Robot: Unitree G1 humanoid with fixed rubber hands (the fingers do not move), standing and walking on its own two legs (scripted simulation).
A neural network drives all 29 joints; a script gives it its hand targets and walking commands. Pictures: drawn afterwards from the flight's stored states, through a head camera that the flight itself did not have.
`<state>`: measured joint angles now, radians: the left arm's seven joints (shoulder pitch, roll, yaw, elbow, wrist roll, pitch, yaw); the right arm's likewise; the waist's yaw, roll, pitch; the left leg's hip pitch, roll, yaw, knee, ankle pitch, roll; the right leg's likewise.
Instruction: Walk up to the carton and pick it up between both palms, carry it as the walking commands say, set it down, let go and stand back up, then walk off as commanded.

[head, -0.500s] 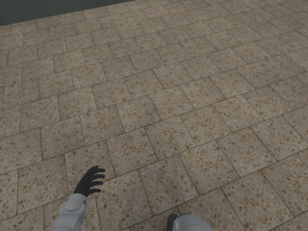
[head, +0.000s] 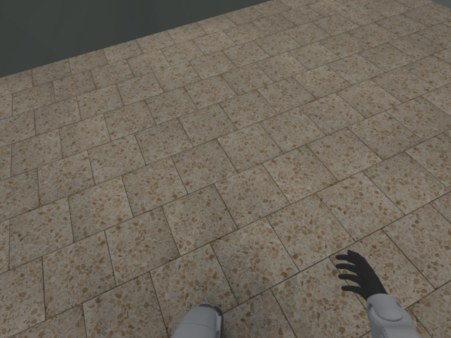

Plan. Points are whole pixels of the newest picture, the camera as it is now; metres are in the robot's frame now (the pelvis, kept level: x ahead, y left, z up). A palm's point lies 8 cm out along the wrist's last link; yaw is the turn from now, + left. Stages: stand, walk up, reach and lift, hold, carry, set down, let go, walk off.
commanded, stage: walk off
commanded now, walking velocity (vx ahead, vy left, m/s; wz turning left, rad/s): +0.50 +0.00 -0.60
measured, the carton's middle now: out of the picture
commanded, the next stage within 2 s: stand in 0.20 s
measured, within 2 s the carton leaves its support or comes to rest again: neither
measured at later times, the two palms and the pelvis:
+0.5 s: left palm (209, 173) +0.48 +0.15 -0.10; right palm out of the picture +0.11 -0.24 -0.13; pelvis +0.24 -0.02 -0.01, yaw -14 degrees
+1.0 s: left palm (176, 216) +0.37 +0.21 -0.13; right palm (385, 288) +0.26 -0.25 -0.12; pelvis +0.29 -0.01 +0.01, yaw -14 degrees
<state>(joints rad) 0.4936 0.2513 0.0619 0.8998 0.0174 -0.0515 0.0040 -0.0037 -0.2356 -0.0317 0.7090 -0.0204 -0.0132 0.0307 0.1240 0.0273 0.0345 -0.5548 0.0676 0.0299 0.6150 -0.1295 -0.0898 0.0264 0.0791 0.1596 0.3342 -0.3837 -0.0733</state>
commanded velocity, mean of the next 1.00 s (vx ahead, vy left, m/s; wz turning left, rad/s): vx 0.09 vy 0.00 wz -0.11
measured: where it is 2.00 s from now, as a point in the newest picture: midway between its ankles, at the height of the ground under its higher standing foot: (257, 304)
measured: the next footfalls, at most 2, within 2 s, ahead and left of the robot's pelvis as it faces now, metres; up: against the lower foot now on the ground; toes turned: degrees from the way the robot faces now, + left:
left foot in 0.04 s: +0.19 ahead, +0.14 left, +0.00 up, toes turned +1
right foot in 0.48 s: +0.35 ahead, -0.14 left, +0.00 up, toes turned -17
